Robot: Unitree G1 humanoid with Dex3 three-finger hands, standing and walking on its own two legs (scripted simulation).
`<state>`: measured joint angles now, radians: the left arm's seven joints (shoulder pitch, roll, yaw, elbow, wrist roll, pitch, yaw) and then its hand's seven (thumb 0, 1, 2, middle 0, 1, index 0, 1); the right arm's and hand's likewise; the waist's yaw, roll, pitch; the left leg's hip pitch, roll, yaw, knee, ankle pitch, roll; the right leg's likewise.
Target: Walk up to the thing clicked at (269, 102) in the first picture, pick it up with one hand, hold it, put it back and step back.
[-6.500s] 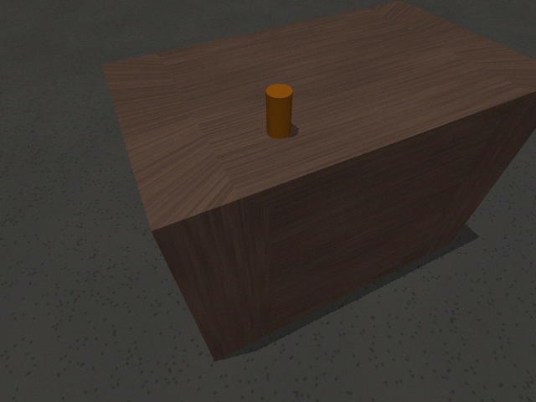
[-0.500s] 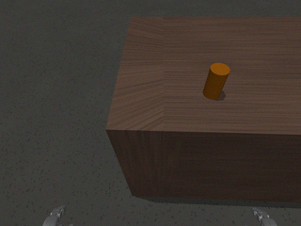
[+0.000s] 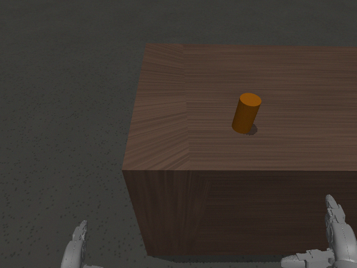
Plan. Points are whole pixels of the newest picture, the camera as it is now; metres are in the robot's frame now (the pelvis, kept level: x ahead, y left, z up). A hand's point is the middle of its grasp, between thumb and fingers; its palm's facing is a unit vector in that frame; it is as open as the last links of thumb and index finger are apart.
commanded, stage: rise first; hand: right
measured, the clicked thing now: (245, 114) +0.49 -0.17 +0.07
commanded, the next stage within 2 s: go down in 1.28 s
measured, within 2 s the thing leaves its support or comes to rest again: neither
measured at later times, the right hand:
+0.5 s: hand (346, 228) +0.17 -0.26 +0.10, palm faces +0.38 +0.83 -0.40, open 17.7 cm
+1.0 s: hand out of the picture +0.17 -0.26 +0.16, palm faces +0.41 +0.82 -0.41, open 17.6 cm
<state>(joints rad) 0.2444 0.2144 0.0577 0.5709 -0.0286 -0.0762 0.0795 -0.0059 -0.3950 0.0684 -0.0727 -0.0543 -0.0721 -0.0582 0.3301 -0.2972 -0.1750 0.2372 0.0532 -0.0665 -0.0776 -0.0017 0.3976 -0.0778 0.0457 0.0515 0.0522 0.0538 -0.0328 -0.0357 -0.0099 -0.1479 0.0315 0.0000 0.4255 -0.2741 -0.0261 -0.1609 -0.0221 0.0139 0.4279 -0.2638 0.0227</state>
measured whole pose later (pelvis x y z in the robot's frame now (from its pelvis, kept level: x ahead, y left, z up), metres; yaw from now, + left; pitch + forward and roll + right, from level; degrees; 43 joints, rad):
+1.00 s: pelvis -0.03 +0.00 +0.00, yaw -1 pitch -4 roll +0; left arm 0.27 0.21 0.16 0.61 -0.02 -0.12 0.04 -0.01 -0.54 0.05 -0.06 -0.04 -0.06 -0.05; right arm 0.40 -0.33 -0.37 -0.26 0.06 -0.30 -0.01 -0.01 0.58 -0.03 0.05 0.05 0.06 0.06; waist -0.05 -0.05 0.04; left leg -0.11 0.04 0.01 0.43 -0.25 -0.02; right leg -0.12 -0.02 0.03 0.42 -0.22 0.02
